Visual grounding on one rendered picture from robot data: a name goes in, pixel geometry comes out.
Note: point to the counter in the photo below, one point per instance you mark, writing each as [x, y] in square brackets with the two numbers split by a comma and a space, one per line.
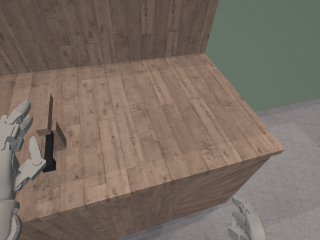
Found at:
[146, 128]

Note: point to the robot right hand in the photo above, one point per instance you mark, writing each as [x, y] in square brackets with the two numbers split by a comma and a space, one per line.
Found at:
[251, 227]

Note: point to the left robot forearm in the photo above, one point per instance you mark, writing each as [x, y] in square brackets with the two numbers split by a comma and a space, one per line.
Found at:
[11, 225]

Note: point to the tap lever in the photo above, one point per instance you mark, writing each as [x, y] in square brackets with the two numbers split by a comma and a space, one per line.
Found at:
[48, 154]

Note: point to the robot left hand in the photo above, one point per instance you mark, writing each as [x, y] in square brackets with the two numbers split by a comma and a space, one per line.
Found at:
[12, 130]

